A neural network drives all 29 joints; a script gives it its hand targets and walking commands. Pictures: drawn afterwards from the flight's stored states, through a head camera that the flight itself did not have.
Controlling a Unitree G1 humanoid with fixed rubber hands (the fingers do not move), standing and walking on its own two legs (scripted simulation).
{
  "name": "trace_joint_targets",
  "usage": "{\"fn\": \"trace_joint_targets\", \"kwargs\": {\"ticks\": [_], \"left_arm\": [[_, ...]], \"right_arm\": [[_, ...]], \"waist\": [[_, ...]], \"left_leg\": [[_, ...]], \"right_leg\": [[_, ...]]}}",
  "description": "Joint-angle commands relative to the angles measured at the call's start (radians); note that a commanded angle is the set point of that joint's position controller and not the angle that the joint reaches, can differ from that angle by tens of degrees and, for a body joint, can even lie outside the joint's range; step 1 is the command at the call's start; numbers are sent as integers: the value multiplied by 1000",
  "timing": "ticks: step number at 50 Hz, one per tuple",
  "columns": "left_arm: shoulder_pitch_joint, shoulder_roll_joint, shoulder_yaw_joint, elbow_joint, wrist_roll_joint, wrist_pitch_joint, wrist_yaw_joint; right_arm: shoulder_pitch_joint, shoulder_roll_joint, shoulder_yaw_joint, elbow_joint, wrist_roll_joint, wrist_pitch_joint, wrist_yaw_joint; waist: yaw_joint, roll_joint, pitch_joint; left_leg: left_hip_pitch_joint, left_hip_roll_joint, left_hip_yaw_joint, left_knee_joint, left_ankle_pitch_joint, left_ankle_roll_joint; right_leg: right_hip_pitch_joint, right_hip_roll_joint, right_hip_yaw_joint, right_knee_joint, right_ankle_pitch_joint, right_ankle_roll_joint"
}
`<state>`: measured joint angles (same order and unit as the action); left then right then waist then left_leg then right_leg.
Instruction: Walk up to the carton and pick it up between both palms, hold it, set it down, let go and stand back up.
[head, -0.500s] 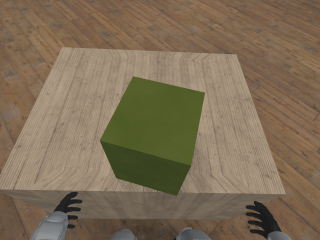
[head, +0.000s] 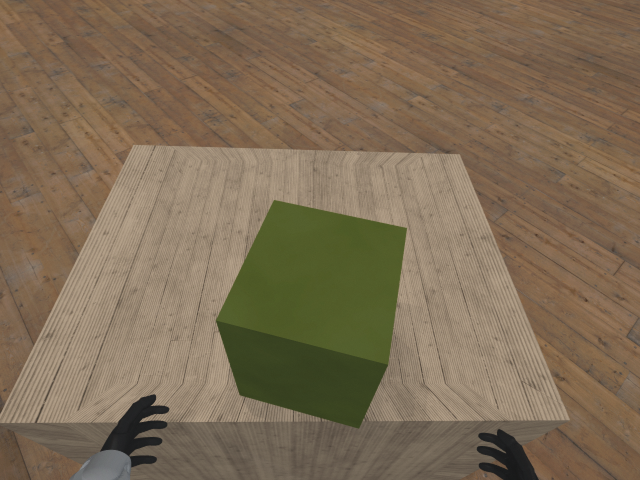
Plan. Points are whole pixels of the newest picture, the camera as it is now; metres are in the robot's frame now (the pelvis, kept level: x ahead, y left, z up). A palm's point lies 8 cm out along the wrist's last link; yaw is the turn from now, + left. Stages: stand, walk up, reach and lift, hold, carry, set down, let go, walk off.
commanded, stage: reach and lift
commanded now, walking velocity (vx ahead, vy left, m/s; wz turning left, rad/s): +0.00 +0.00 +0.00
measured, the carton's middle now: (317, 317) +0.36 +0.02 -0.05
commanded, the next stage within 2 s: none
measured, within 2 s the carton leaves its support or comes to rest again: neither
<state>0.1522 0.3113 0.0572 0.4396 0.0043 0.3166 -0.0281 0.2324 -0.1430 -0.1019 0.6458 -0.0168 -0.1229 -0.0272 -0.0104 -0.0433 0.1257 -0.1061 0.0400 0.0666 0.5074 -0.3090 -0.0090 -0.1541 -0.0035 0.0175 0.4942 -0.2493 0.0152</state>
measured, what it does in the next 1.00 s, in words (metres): stands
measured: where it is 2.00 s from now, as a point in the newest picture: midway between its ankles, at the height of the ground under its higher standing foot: outside the picture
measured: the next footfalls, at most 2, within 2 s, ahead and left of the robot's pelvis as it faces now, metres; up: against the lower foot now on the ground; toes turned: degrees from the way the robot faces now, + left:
none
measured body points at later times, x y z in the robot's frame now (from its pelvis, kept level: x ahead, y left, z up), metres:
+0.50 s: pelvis +0.00 +0.01 +0.01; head +0.00 +0.03 +0.45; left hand +0.16 +0.27 -0.06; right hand +0.16 -0.20 -0.06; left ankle -0.02 +0.12 -0.74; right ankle +0.02 -0.13 -0.74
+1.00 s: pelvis +0.00 +0.00 +0.00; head -0.01 +0.03 +0.45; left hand +0.17 +0.25 -0.04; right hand +0.16 -0.17 -0.03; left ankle -0.02 +0.12 -0.74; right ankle +0.02 -0.13 -0.74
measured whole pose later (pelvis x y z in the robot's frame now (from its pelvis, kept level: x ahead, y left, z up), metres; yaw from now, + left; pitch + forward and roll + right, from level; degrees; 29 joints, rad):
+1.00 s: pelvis +0.00 +0.00 +0.00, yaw +2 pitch -7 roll -2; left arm 0.30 0.38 -0.04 0.36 -0.21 -0.25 -0.16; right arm 0.41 0.08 0.02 0.43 0.10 -0.41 -0.22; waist 0.04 -0.04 0.11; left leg -0.08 0.06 0.02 0.54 -0.33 -0.02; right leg -0.07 0.02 -0.02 0.43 -0.23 0.01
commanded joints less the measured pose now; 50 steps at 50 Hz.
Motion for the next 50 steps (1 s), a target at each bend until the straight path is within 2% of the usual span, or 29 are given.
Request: {"fn": "trace_joint_targets", "kwargs": {"ticks": [1,2,3,4,5,6,7,10,11,14,15,16,17,18,21,22,26,28,29,30,32,33,37,44,45,46,47,49,50], "left_arm": [[-39,137,60,-142,10,-74,-5],[-59,116,36,-153,-14,-83,-11],[-43,115,46,-135,0,-95,-7],[-31,114,48,-144,-6,-120,-10],[2,107,48,-125,-6,-132,-13],[-14,118,52,-127,-18,-144,-15],[-8,125,52,-118,-25,-158,-22],[-30,133,44,-146,-48,-222,-20],[-25,147,60,-149,-48,-236,-23],[-2,146,52,-155,-68,-290,-33],[5,149,41,-167,-89,-309,-38],[12,142,32,-160,-96,-328,-35],[12,140,19,-167,-112,-347,-39],[12,151,22,-172,-109,-364,-39],[42,179,25,-136,-144,-403,-57],[43,166,18,-134,-154,-419,-60],[42,195,7,-171,-165,-475,-76],[79,184,-5,-190,-179,-494,-83],[89,196,-6,-183,-192,-501,-92],[70,187,-20,-185,-201,-516,-96],[63,200,-35,-206,-201,-526,-104],[66,192,-43,-203,-207,-526,-106],[98,213,-26,-199,-219,-553,-117],[72,217,-13,-230,-212,-597,-132],[72,216,-36,-247,-221,-608,-130],[53,226,-23,-256,-214,-607,-134],[65,212,-35,-240,-225,-605,-130],[68,202,-48,-272,-220,-620,-125],[61,211,-42,-255,-220,-614,-125]], "right_arm": [[-5,-125,-27,-143,9,-50,-11],[-27,-112,-25,-151,9,-55,-17],[-5,-112,-34,-169,17,-56,-12],[-4,-100,-22,-190,17,-75,-13],[21,-84,-2,-185,24,-72,-14],[4,-103,-24,-191,14,-83,-16],[8,-75,-5,-214,14,-84,-24],[28,-36,-8,-230,23,-103,-39],[31,-46,-12,-236,17,-107,-42],[48,-16,2,-253,33,-134,-61],[48,-2,2,-252,37,-145,-64],[49,-13,-5,-248,41,-154,-63],[51,-17,-25,-260,39,-163,-67],[55,-3,-3,-246,43,-163,-70],[82,33,13,-260,58,-171,-84],[82,39,18,-246,59,-177,-91],[78,60,40,-286,77,-206,-106],[111,95,50,-268,85,-213,-115],[120,81,52,-292,76,-229,-122],[102,82,42,-283,77,-238,-123],[96,81,29,-288,84,-248,-134],[99,96,26,-274,87,-249,-140],[123,107,45,-346,73,-269,-160],[136,172,100,-366,94,-332,-189],[136,170,101,-374,91,-341,-193],[141,175,103,-369,98,-339,-199],[119,193,114,-406,104,-345,-198],[133,203,138,-398,116,-347,-198],[124,202,132,-399,121,-353,-204]], "waist": [[12,80,-118],[6,99,-102],[32,106,-88],[26,78,-116],[37,87,-108],[29,72,-99],[43,76,-69],[34,85,-92],[42,106,-74],[47,101,-102],[34,98,-107],[45,121,-99],[36,121,-97],[29,155,-82],[47,120,-90],[35,116,-61],[51,165,-76],[39,179,-65],[43,139,-87],[37,140,-56],[25,186,-26],[16,181,-21],[36,128,-43],[46,147,-56],[32,149,-54],[32,175,-49],[45,154,-53],[35,186,-49],[33,169,-71]], "left_leg": [[16,-22,40,-139,281,-55],[-6,-25,42,-158,248,-60],[-12,-32,37,-163,291,-57],[15,-25,39,-165,310,-59],[21,-31,45,-167,348,-65],[1,-25,39,-172,298,-57],[-21,-31,46,-188,288,-54],[-6,-39,57,-187,247,-53],[-19,-40,62,-190,258,-54],[11,-44,52,-180,312,-58],[4,-32,42,-185,294,-55],[6,-42,47,-182,306,-63],[-10,-29,29,-190,298,-62],[-7,-30,34,-195,258,-65],[-5,-37,22,-183,287,-52],[-1,-30,14,-176,306,-57],[20,-28,-5,-163,308,-64],[3,-20,-13,-158,319,-68],[22,-26,-15,-138,339,-62],[16,-23,-18,-130,351,-71],[11,-11,-40,-149,298,-72],[-1,-10,-37,-149,300,-68],[-39,-10,-33,-138,247,-56],[-48,-7,-46,-90,252,-50],[-51,-4,-48,-89,236,-54],[-50,-11,-41,-94,199,-51],[-67,-4,-55,-87,212,-46],[-84,1,-63,-83,199,-45],[-87,-3,-57,-82,189,-43]], "right_leg": [[61,36,-59,-111,198,-22],[70,31,-51,-131,167,-25],[87,33,-43,-126,206,-29],[84,38,-46,-141,193,-29],[93,38,-44,-138,212,-28],[98,44,-43,-152,170,-32],[108,39,-39,-151,168,-31],[97,33,-26,-165,145,-33],[110,32,-25,-161,149,-31],[128,37,-19,-169,169,-36],[127,43,-25,-165,157,-45],[122,43,-20,-167,158,-40],[138,47,-20,-159,164,-46],[138,44,-21,-163,121,-49],[136,33,-1,-173,145,-51],[131,34,-4,-182,161,-54],[122,32,0,-187,133,-60],[143,29,4,-180,153,-62],[130,27,5,-195,168,-58],[111,33,1,-188,180,-57],[113,34,1,-198,132,-61],[112,36,-6,-190,138,-63],[121,25,11,-181,124,-58],[88,18,10,-159,137,-57],[86,20,12,-158,134,-58],[75,15,11,-164,107,-59],[76,17,18,-152,116,-63],[89,20,17,-130,111,-61],[79,19,10,-136,112,-70]]}}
